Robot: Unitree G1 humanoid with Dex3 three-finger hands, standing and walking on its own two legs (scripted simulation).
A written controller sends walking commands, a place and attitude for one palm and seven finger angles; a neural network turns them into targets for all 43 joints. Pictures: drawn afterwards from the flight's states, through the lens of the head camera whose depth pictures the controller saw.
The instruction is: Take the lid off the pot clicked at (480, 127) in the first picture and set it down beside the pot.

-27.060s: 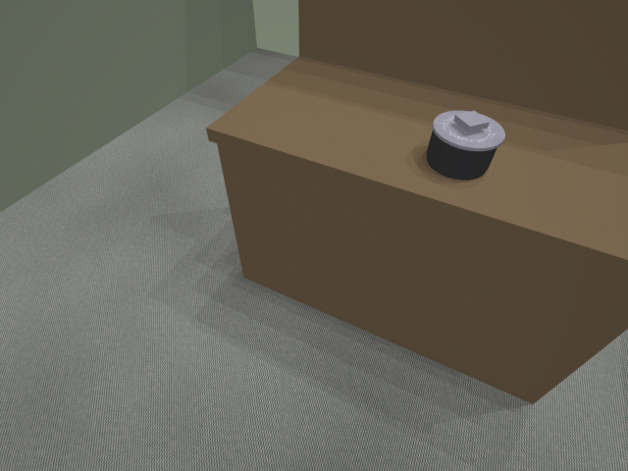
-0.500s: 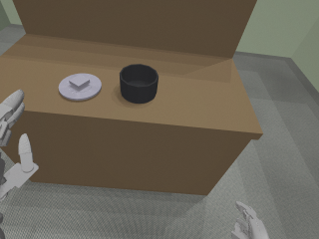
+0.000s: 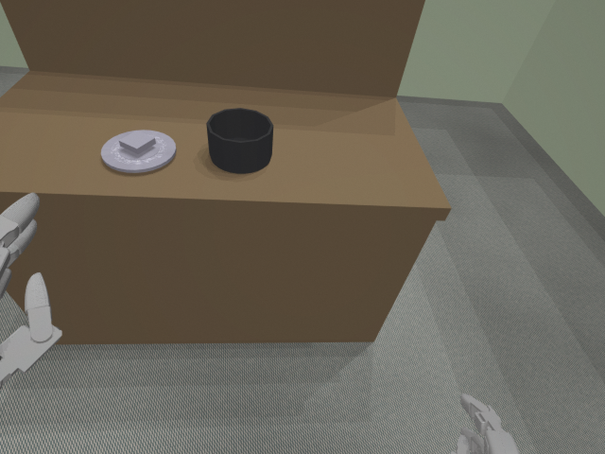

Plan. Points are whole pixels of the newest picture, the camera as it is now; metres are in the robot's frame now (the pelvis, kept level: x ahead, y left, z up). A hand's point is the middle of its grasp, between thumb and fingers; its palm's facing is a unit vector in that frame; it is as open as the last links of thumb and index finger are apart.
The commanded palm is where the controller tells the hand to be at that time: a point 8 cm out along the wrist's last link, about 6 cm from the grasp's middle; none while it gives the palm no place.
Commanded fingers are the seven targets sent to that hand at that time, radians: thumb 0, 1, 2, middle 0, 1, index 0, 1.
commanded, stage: stop stepping back and stand still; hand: left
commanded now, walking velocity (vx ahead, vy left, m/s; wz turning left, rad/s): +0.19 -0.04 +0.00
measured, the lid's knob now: (137, 142) +0.74 +0.38 -0.01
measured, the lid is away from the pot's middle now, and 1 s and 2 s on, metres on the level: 0.23 0.23 0.23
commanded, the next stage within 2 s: let the arm hang, fingers relaxed in 1.42 s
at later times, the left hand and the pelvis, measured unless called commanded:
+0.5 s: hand out of the picture +0.13 +0.24 +0.18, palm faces +0.39 -0.82 -0.42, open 7.4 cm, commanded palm +0.07 +0.28 +0.20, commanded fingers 0.00 0.90 0.90 -0.20 -0.30 -0.20 -0.30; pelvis -0.05 +0.00 +0.01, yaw +0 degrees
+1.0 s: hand out of the picture -0.04 +0.20 -0.17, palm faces +0.12 -0.97 -0.21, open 7.1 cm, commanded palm none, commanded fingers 0.00 0.90 0.90 -0.20 -0.30 -0.20 -0.30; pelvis -0.02 +0.00 +0.01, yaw +5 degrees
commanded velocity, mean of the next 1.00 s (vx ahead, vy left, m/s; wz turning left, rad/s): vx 0.08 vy -0.02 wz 0.00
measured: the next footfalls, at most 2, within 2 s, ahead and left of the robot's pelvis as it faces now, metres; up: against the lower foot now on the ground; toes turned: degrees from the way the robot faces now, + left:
right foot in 0.52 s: -0.03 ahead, -0.10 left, +0.00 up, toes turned +0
left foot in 0.80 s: +0.00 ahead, +0.14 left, +0.00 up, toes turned +9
